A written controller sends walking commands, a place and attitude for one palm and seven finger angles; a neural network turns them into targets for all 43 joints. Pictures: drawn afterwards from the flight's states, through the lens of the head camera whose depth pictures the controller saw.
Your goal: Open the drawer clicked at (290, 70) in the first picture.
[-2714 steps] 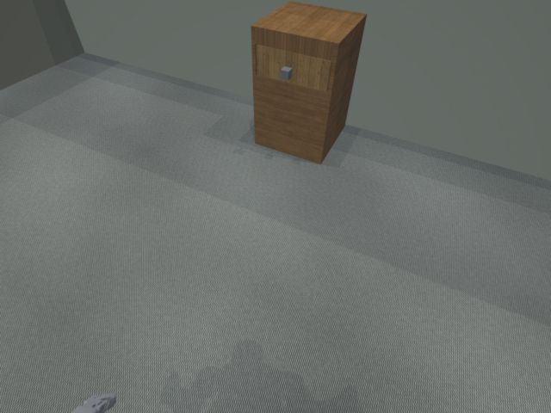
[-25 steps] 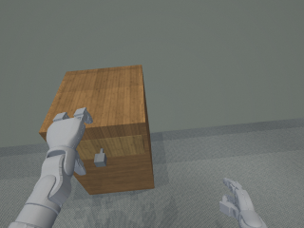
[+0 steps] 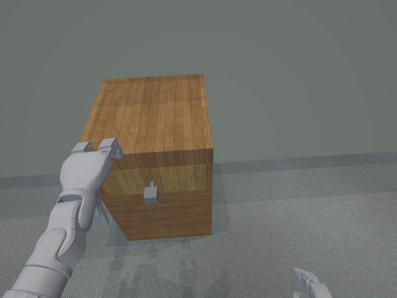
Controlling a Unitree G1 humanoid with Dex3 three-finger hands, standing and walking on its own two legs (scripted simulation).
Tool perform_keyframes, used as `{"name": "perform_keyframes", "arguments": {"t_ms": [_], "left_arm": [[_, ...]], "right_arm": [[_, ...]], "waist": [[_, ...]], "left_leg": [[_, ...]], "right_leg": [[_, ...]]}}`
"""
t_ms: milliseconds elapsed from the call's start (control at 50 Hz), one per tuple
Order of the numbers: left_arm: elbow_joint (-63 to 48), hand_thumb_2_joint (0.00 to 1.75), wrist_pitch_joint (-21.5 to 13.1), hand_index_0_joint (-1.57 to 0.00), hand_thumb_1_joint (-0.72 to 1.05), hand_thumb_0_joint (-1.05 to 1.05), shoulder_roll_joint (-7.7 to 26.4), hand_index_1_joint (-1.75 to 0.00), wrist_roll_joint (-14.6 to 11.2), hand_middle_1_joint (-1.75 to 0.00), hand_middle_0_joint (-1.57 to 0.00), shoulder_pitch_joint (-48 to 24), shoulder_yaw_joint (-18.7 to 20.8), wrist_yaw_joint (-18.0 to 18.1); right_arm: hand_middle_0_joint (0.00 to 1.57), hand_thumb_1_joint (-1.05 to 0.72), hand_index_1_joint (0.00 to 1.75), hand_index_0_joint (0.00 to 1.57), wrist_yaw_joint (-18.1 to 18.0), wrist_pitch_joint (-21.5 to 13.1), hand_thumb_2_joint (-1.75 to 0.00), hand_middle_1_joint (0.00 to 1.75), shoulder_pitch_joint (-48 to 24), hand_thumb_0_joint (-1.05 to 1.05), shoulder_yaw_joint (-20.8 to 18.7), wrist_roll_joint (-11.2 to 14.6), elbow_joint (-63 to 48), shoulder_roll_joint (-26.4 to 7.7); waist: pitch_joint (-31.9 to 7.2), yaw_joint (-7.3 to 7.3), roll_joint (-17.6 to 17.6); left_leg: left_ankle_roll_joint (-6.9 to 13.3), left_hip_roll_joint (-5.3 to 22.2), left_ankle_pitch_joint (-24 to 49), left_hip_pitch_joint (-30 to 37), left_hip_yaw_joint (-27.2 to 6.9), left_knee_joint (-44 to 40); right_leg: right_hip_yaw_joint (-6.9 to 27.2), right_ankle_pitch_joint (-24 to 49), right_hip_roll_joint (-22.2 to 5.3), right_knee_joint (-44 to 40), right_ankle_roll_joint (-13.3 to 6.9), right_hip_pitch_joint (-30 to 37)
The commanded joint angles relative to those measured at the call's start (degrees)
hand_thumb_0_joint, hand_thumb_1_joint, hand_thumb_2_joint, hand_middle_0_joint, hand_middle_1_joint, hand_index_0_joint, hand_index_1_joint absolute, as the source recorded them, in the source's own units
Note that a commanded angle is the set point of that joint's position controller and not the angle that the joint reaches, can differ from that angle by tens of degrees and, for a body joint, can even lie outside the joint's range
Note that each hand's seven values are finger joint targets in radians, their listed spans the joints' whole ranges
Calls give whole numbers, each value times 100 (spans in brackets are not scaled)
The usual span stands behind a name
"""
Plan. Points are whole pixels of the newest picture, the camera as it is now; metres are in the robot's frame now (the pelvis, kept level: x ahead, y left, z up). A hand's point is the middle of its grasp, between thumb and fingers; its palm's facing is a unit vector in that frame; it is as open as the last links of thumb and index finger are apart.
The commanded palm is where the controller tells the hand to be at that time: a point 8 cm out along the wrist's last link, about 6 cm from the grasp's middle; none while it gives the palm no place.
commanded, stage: move the hooked fingers above the handle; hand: left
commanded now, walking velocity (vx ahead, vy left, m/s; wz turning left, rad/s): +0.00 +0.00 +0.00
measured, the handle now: (152, 190) +0.49 +0.24 -0.25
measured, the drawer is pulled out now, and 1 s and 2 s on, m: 0.00 0.00 0.00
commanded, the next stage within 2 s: none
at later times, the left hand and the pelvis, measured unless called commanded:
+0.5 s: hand (125, 190) +0.36 +0.23 -0.03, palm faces -0.11 -0.06 -0.99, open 13.9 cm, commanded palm +0.35 +0.23 +0.04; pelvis +0.00 -0.02 -0.02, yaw +0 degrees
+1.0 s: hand (139, 187) +0.41 +0.23 -0.11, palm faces -0.12 -0.06 -0.99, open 13.8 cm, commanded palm +0.41 +0.23 -0.05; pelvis +0.02 -0.05 -0.06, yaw -2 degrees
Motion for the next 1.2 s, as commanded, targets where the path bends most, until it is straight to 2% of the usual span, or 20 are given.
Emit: {"name": "perform_keyframes", "arguments": {"t_ms": [0, 60, 100, 160, 200, 260, 380, 480, 520, 540, 600, 680, 800, 900, 940, 1000, 1040, 1100, 1140, 1180], "left_arm": [[-491, 30, -107, -30, -50, 0, 554, -120, 139, -120, -30, -1852, 113, 98], [-304, 30, -309, -30, -50, 0, 578, -120, 331, -120, -30, -2481, 77, 224], [-229, 30, -459, -30, -50, 0, 1021, -120, 513, -120, -30, -2673, 503, 434], [-103, 30, -663, -30, -50, 0, 906, -120, 610, -120, -30, -2981, 531, 787], [289, 30, -626, -30, -50, 0, 1084, -120, 634, -120, -30, -2913, 793, 1001], [959, 30, -426, -30, -50, 0, 707, -120, 607, -120, -30, -2914, 533, 1185], [1883, 30, -149, -30, -50, 0, 568, -120, 648, -120, -30, -3085, 212, 1081], [1602, 30, -875, -30, -50, 0, 842, -120, 678, -120, -30, -3736, 382, 1162], [1764, 30, -1177, -30, -50, 0, 1351, -120, 748, -120, -30, -3635, 946, 1360], [1895, 30, -1262, -30, -50, 0, 1322, -120, 769, -120, -30, -3524, 1003, 1487], [2447, 30, -1311, -30, -50, 0, 1527, -120, 894, -120, -30, -3255, 1402, 1903], [3248, 30, -940, -30, -50, 0, 1485, -120, 916, -120, -30, -2975, 1372, 2210], [3632, 30, -952, -30, -50, 0, 1620, -120, 769, -120, -30, -3724, 1185, 1944], [3238, 30, -1778, -30, -50, 0, 2010, -120, 943, -120, -30, -4253, 1420, 1887], [3372, 30, -1938, -30, -50, 0, 2105, -120, 1093, -120, -30, -3864, 1642, 2070], [3651, 30, -1868, -30, -50, 0, 2074, -120, 1182, -120, -30, -3808, 1789, 2414], [4014, 30, -1659, -30, -50, 0, 2143, -120, 1138, -120, -30, -3364, 1983, 2592], [4541, 30, -1295, -30, -50, 0, 1990, -120, 1050, -120, -30, -3506, 1811, 2641], [4616, 30, -1183, -30, -50, 0, 2041, -120, 1077, -120, -30, -3565, 1742, 2589], [4397, 30, -1255, -30, -50, 0, 2034, -120, 1162, -120, -30, -4301, 1533, 2500]], "right_arm": [[20, -90, 30, 20, -96, -350, -90, 30, -738, 0, -262, 46, -905, -813], [20, -90, 30, 20, -135, -386, -90, 30, -621, 0, -277, 17, -857, -812], [20, -90, 30, 20, -163, -397, -90, 30, -548, 0, -303, -47, -812, -859], [20, -90, 30, 20, -175, -455, -90, 30, -433, 0, -342, -107, -790, -798], [20, -90, 30, 20, -176, -444, -90, 30, -357, 0, -367, -131, -740, -831], [20, -90, 30, 20, -145, -433, -90, 30, -291, 0, -382, -108, -724, -839], [20, -90, 30, 20, -145, -328, -90, 30, 5, 0, -447, -68, -741, -981], [20, -90, 30, 20, -233, -326, -90, 30, 241, 0, -523, -165, -695, -1006], [20, -90, 30, 20, -260, -323, -90, 30, 357, 0, -542, -222, -606, -1016], [20, -90, 30, 20, -256, -308, -90, 30, 380, 0, -549, -237, -578, -980], [20, -90, 30, 20, -186, -272, -90, 30, 446, 0, -570, -300, -487, -969], [20, -90, 30, 20, -69, -185, -90, 30, 570, 0, -577, -295, -483, -1014], [20, -90, 30, 20, -112, -154, -90, 30, 786, 0, -584, -266, -317, -1083], [20, -90, 30, 20, -219, -205, -90, 30, 890, 0, -610, -363, -88, -1030], [20, -90, 30, 20, -198, -167, -90, 30, 927, 0, -616, -413, -50, -1012], [20, -90, 30, 20, -84, -121, -90, 30, 918, 0, -637, -469, 18, -1000], [20, -90, 30, 20, -7, -70, -90, 30, 978, 0, -630, -501, -49, -1057], [20, -90, 30, 20, 78, -34, -90, 30, 1041, 0, -594, -500, -68, -1086], [20, -90, 30, 20, 102, -22, -90, 30, 1122, 0, -583, -498, -103, -1160], [20, -90, 30, 20, 88, -41, -90, 30, 1101, 0, -590, -487, -49, -1196]], "waist": [[-852, -208, -504], [-962, -219, -184], [-1246, -112, 102], [-1689, -140, 250], [-1748, -111, 188], [-1591, -230, -122], [-1660, -419, -328], [-2324, -548, 115], [-2393, -454, 140], [-2354, -442, 260], [-2360, -365, 56], [-2457, -367, -146], [-2929, -781, -574], [-3269, -842, 164], [-3348, -674, 477], [-3346, -652, 613], [-3421, -525, 313], [-3414, -672, -121], [-3463, -661, -134], [-3613, -894, 30]], "left_leg": [[-549, 825, -222, 1063, -786, -732], [-569, 789, -554, 1083, -849, -664], [-622, 769, -428, 1131, -862, -545], [-622, 720, -7, 1247, -736, -222], [-625, 711, 109, 1058, -664, -84], [-552, 690, 81, 671, -493, 106], [-464, 679, 131, 338, -372, 396], [-396, 658, 634, 533, -336, 932], [-384, 646, 748, 205, -294, 1123], [-398, 642, 850, 87, -257, 1241], [-397, 607, 948, -590, -174, 1545], [-362, 532, 866, -1258, 42, 1820], [-229, 520, 804, -1781, 144, 2258], [-224, 560, 1028, -1831, 109, 2762], [-269, 569, 1207, -1835, 74, 2899], [-318, 602, 1529, -1921, 13, 3075], [-334, 610, 1609, -2054, 40, 3142], [-296, 566, 1401, -2553, 74, 3237], [-296, 576, 1257, -2583, 108, 3279], [-290, 632, 1120, -2476, 25, 3390]], "right_leg": [[-457, 25, 179, -255, -241, -814], [-457, -108, 171, -95, -267, -1104], [-412, -104, 203, 27, -306, -1149], [-445, -47, 208, 180, -351, -1315], [-449, -61, 230, 253, -362, -1387], [-491, -79, 222, 340, -348, -1581], [-492, -44, 229, 483, -329, -1820], [-439, 158, 243, 785, -330, -2146], [-407, 247, 268, 945, -346, -2178], [-419, 312, 286, 1059, -364, -2275], [-390, 516, 300, 1341, -376, -2366], [-289, 913, 311, 1517, -327, -2267], [-29, 1688, 245, 1647, -158, -1989], [48, 1876, 264, 2056, -179, -2556], [-35, 1760, 326, 2275, -243, -2862], [-189, 1627, 358, 2537, -267, -3331], [-238, 1734, 385, 2638, -251, -3264], [-230, 1902, 368, 2730, -183, -3133], [-256, 1856, 385, 2772, -176, -3102], [-285, 1567, 377, 2832, -154, -3503]]}}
